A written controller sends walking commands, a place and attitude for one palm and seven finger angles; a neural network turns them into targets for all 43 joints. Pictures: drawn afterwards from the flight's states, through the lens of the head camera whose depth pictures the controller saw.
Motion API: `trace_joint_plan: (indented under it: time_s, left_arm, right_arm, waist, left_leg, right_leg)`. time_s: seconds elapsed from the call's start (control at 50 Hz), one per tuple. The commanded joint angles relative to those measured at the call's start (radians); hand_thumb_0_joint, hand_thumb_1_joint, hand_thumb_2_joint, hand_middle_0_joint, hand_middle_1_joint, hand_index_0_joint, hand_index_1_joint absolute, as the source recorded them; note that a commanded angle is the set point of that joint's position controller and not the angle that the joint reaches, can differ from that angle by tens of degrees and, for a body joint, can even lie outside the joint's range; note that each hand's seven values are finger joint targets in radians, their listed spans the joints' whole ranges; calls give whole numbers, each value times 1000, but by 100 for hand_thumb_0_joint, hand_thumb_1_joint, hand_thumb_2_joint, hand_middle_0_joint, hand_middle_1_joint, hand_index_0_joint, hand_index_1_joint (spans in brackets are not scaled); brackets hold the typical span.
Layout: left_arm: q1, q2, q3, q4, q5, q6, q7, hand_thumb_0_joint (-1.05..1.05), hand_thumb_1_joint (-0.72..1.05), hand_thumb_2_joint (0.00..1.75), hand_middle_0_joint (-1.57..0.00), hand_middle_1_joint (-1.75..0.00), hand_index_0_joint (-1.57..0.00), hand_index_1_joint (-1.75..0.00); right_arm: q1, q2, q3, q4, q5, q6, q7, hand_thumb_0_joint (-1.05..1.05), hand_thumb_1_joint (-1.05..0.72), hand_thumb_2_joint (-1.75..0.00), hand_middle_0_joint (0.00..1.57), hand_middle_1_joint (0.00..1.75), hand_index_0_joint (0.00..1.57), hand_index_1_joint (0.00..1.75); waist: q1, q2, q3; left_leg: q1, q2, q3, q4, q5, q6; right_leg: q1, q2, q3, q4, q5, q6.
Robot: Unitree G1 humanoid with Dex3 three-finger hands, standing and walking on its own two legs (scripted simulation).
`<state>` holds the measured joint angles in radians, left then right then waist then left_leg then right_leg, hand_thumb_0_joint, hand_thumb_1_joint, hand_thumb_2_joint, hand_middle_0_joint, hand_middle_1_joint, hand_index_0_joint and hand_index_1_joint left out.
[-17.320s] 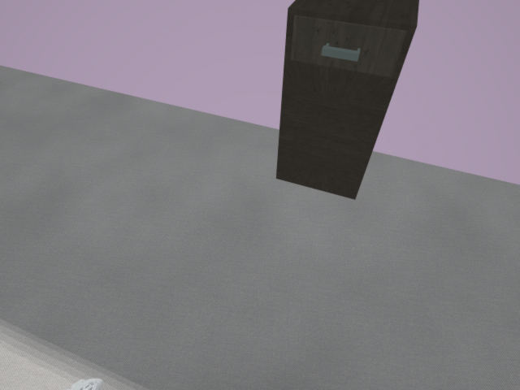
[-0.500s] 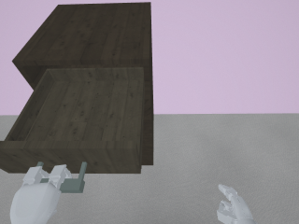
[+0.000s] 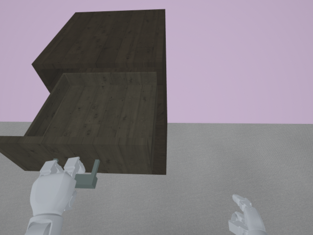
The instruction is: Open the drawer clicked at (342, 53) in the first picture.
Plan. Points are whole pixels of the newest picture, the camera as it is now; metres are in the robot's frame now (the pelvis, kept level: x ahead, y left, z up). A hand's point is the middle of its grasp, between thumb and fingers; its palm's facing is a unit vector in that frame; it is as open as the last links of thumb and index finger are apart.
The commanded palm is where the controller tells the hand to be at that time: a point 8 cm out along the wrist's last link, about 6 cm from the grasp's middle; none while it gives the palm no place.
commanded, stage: open the thumb to release the handle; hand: left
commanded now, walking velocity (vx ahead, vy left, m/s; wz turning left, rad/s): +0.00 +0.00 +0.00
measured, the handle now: (72, 171) +0.26 +0.25 +0.02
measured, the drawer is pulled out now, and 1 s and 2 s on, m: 0.30 0.30 0.30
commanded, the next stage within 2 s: lift the hand off the handle in 0.20 s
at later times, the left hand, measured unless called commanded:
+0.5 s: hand (67, 196) +0.20 +0.25 +0.01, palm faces +0.01 -0.06 -1.00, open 13.8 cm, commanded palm +0.18 +0.25 +0.06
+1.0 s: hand (60, 183) +0.21 +0.25 +0.05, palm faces +0.04 -0.06 -1.00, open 13.5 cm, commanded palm +0.19 +0.25 +0.12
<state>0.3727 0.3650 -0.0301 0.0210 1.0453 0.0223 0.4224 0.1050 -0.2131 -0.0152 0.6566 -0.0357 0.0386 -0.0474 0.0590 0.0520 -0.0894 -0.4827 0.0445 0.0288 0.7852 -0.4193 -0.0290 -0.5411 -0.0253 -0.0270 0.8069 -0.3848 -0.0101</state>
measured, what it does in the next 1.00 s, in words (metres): stands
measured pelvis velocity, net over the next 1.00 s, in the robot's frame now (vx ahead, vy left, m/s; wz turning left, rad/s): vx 0.00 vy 0.00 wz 0.01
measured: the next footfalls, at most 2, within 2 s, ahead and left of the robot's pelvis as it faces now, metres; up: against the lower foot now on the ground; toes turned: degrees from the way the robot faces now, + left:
none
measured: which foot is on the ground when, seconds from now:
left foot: down 0.00-1.00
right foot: down 0.00-1.00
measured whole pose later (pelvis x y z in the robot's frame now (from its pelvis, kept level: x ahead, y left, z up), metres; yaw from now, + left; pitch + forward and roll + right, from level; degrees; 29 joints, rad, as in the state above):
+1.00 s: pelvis +0.00 +0.00 +0.02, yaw +1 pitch +3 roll +1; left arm 0.30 0.40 -0.04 -0.05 1.01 0.02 0.30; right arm 0.10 -0.22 -0.01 0.66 -0.03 0.02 -0.05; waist 0.09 0.07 -0.05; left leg -0.35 0.03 0.02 0.65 -0.36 -0.03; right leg -0.40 -0.03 -0.04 0.68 -0.34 -0.01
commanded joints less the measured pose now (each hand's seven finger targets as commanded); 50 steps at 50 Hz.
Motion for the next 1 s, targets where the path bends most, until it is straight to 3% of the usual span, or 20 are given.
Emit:
trace_joint_plan:
  time_s: [0.0,0.06,0.08,0.16,0.2,0.26,0.28,0.3,0.36,0.46,0.52,0.58,0.66,0.7,0.76,0.8,0.88,0.92,0.96,0.98]
  left_arm:
    - [-86,196,142,-136,-5,6,3,0,-22,42,-32,-123,-32,-123]
    - [-128,209,153,-129,0,-26,-7,0,-43,33,-30,-121,-30,-121]
    - [-123,184,132,-123,3,-36,-7,0,-50,30,-30,-120,-30,-120]
    - [-154,202,157,-120,9,-66,4,0,-50,30,-30,-120,-30,-120]
    - [-152,177,135,-110,11,-68,13,0,-50,30,-30,-120,-30,-120]
    - [-156,199,157,-126,19,-71,30,0,-50,30,-30,-120,-30,-120]
    - [-93,110,83,-127,16,-65,29,0,-50,30,-30,-120,-30,-120]
    - [-118,123,88,-134,10,-65,31,0,-50,30,-30,-120,-30,-120]
    - [-126,146,99,-161,25,-51,42,0,-50,30,-30,-120,-30,-120]
    - [-148,183,130,-152,29,-37,48,0,-50,30,-30,-120,-30,-120]
    - [-166,170,118,-141,25,-38,50,0,-50,30,-30,-120,-30,-120]
    - [-183,138,84,-135,13,-35,42,0,-50,30,-30,-120,-30,-120]
    - [-191,214,145,-217,8,-29,36,0,-50,30,-30,-120,-30,-120]
    - [-198,175,107,-221,1,-21,26,0,-50,30,-30,-120,-30,-120]
    - [-202,162,86,-227,-19,4,-6,0,-50,30,-30,-120,-30,-120]
    - [-217,201,114,-252,-22,3,-22,0,-50,30,-30,-120,-30,-120]
    - [-202,202,109,-294,-25,-1,-55,0,-50,30,-30,-120,-30,-120]
    - [-233,196,96,-310,-34,-6,-73,0,-50,30,-30,-120,-30,-120]
    - [-201,240,144,-318,-41,-5,-89,0,-50,30,-30,-120,-30,-120]
    - [-210,217,118,-338,-41,-8,-97,0,-50,30,-30,-120,-30,-120]
  right_arm:
    - [-129,-111,-30,-158,-4,-53,-25,0,-90,-90,20,30,20,30]
    - [-119,-110,-32,-152,-7,-60,-26,0,-90,-90,20,30,20,30]
    - [-119,-106,-30,-155,-9,-65,-24,0,-90,-90,20,30,20,30]
    - [-104,-108,-40,-145,-11,-74,-22,0,-90,-90,20,30,20,30]
    - [-106,-105,-42,-146,-10,-77,-18,0,-90,-90,20,30,20,30]
    - [-99,-110,-48,-144,-14,-79,-17,0,-90,-90,20,30,20,30]
    - [-100,-101,-46,-156,-14,-83,-8,0,-90,-90,20,30,20,30]
    - [-97,-108,-52,-149,-8,-83,-5,0,-90,-90,20,30,20,30]
    - [-97,-114,-51,-153,-16,-79,-1,0,-90,-90,20,30,20,30]
    - [-106,-117,-50,-150,-14,-72,-6,0,-90,-90,20,30,20,30]
    - [-105,-113,-48,-144,-14,-74,-10,0,-90,-90,20,30,20,30]
    - [-103,-114,-47,-145,-9,-77,-9,0,-90,-90,20,30,20,30]
    - [-111,-115,-45,-155,-11,-71,-18,0,-90,-90,20,30,20,30]
    - [-116,-107,-43,-149,-6,-73,-14,0,-90,-90,20,30,20,30]
    - [-128,-111,-37,-156,0,-70,-14,0,-90,-90,20,30,20,30]
    - [-133,-110,-33,-156,0,-69,-19,0,-90,-90,20,30,20,30]
    - [-137,-105,-24,-162,-3,-70,-19,0,-90,-90,20,30,20,30]
    - [-141,-105,-23,-159,-2,-69,-17,0,-90,-90,20,30,20,30]
    - [-146,-107,-24,-156,-2,-64,-19,0,-90,-90,20,30,20,30]
    - [-146,-104,-18,-160,-2,-66,-15,0,-90,-90,20,30,20,30]
  waist:
    - [21,-64,-93]
    - [19,-38,-103]
    - [23,-41,-98]
    - [23,-28,-130]
    - [20,-42,-118]
    - [24,-43,-167]
    - [24,-40,-154]
    - [12,-41,-132]
    - [17,-34,-170]
    - [19,-43,-152]
    - [15,-44,-154]
    - [4,-41,-142]
    - [27,-7,-189]
    - [17,10,-168]
    - [14,-36,-138]
    - [26,-36,-142]
    - [36,-15,-142]
    - [28,-18,-115]
    - [41,-28,-126]
    - [39,-18,-121]
  left_leg:
    - [54,-78,13,-134,170,46]
    - [69,-79,12,-141,173,42]
    - [68,-81,13,-138,167,44]
    - [80,-81,13,-134,194,40]
    - [74,-80,12,-132,191,41]
    - [80,-80,10,-127,218,38]
    - [82,-79,11,-125,221,38]
    - [76,-75,7,-127,226,36]
    - [82,-75,4,-123,238,34]
    - [68,-73,4,-124,218,37]
    - [69,-74,7,-118,213,40]
    - [72,-73,6,-121,210,41]
    - [103,-75,3,-139,243,38]
    - [119,-71,3,-150,244,37]
    - [129,-68,-2,-173,249,39]
    - [141,-71,0,-189,249,43]
    - [175,-72,3,-207,282,44]
    - [185,-72,3,-218,282,45]
    - [202,-71,2,-231,307,42]
    - [206,-72,5,-234,308,43]
  right_leg:
    - [128,38,13,-188,172,-14]
    - [133,40,14,-197,161,-17]
    - [123,38,12,-196,154,-15]
    - [132,40,15,-193,181,-19]
    - [117,39,5,-188,181,-18]
    - [133,42,6,-174,205,-21]
    - [114,42,-3,-169,204,-20]
    - [108,44,-4,-169,213,-22]
    - [115,46,-6,-157,214,-25]
    - [112,45,-1,-159,199,-26]
    - [101,43,-2,-154,201,-23]
    - [94,42,-4,-159,196,-21]
    - [150,42,-4,-167,212,-25]
    - [142,42,-9,-175,207,-24]
    - [165,43,-15,-197,209,-19]
    - [192,40,-12,-208,214,-18]
    - [219,35,-12,-225,233,-16]
    - [219,35,-12,-240,237,-13]
    - [260,36,-6,-257,262,-14]
    - [256,31,-9,-257,265,-11]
